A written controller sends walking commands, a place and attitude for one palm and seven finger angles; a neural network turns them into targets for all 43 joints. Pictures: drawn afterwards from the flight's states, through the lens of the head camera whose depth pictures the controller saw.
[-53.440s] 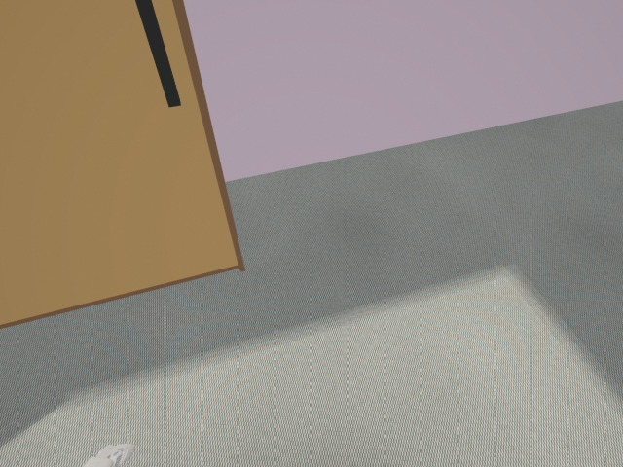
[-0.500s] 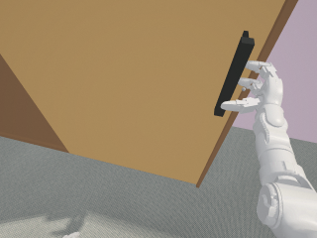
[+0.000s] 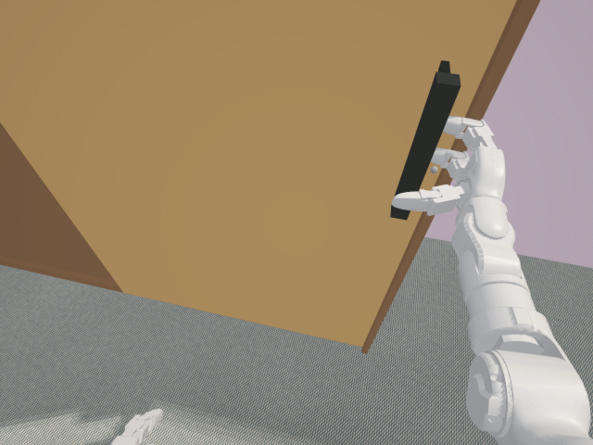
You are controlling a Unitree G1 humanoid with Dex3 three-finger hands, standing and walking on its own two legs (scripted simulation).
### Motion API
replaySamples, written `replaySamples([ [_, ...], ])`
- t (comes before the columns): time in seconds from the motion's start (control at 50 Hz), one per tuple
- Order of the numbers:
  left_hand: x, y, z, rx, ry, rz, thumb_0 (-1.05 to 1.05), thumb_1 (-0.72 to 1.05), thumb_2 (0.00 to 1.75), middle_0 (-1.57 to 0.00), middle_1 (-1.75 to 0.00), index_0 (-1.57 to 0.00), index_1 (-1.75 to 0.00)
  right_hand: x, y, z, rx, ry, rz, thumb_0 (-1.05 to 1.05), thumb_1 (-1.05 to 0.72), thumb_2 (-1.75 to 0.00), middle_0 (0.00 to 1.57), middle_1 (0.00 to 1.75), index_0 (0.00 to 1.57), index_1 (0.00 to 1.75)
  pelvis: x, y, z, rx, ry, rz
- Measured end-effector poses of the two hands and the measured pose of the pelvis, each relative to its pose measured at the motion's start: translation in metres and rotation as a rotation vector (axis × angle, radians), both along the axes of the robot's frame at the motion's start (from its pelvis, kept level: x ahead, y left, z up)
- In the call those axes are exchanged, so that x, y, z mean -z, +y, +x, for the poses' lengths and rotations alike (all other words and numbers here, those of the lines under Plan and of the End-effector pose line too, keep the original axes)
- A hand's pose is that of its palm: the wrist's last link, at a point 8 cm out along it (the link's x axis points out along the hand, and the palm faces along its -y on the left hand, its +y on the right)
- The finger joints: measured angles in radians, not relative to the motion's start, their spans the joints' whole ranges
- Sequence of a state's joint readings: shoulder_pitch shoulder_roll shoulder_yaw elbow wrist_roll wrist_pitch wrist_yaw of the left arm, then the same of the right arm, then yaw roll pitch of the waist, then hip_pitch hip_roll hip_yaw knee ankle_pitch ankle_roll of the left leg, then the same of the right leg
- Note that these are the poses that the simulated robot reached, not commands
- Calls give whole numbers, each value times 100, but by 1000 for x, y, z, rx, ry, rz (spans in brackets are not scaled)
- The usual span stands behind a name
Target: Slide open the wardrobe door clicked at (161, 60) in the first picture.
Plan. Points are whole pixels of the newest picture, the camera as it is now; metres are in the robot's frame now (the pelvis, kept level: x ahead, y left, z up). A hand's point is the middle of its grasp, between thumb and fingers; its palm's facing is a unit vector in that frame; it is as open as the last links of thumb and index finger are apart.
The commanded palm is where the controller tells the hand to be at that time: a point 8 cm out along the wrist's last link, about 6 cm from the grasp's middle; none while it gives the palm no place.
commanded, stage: slide the fingers in behind the handle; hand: right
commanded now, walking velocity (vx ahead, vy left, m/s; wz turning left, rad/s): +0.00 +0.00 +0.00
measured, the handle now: (419, 148) +0.51 -0.12 +0.14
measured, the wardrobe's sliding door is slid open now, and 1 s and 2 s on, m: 0.00 0.00 0.00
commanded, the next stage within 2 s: grip the handle and tug to test in 1.12 s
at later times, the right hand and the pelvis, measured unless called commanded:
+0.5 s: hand (416, 170) +0.45 -0.11 +0.15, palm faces +0.11 +0.99 +0.03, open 14.1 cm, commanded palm +0.42 -0.15 +0.15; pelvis +0.00 +0.00 +0.00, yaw +0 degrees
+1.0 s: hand (405, 166) +0.46 -0.09 +0.15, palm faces +0.12 +0.99 +0.01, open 14.0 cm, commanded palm +0.43 -0.14 +0.15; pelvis +0.00 +0.01 +0.00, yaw +0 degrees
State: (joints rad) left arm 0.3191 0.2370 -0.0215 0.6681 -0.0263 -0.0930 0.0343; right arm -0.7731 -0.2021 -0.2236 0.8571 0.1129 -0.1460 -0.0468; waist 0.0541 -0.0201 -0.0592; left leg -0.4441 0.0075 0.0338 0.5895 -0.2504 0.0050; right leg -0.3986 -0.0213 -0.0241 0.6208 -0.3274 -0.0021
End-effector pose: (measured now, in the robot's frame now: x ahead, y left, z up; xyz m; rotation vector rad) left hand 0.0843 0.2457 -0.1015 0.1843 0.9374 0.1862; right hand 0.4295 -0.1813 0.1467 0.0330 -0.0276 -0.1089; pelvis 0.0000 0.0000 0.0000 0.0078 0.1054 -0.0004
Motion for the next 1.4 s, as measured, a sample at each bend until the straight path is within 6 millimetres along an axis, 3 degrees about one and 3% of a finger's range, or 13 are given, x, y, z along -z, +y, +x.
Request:
replaySamples([
  [0.54,-1,0,11,8,-11,-5,1,91,89,-20,-30,-20,-30,-2,26,-7,6,16,-4,-2,50,-30,29,120,28,120,-2,5,2,6,-21,-2],
  [0.74,3,5,-1,2,27,2,1,91,89,-20,-30,-20,-30,0,38,-1,-6,25,-17,-2,50,-30,29,120,29,120,-2,7,-1,10,-13,-3],
  [1.04,7,10,-19,-29,73,-3,1,91,89,-20,-30,-20,-30,2,36,6,13,23,-13,-2,50,-30,29,120,30,120,-2,9,1,-1,-5,-5],
  [1.28,4,11,-8,-21,50,7,1,91,89,-20,-30,-20,-30,4,36,4,2,30,-18,-2,49,-30,30,120,30,121,-2,7,2,5,-8,-2],
  [1.4,4,7,-2,-11,37,1,1,91,89,-20,-30,-20,-30,1,39,6,0,15,-24,-2,39,-35,31,122,31,122,-2,6,3,5,-3,-3],
])
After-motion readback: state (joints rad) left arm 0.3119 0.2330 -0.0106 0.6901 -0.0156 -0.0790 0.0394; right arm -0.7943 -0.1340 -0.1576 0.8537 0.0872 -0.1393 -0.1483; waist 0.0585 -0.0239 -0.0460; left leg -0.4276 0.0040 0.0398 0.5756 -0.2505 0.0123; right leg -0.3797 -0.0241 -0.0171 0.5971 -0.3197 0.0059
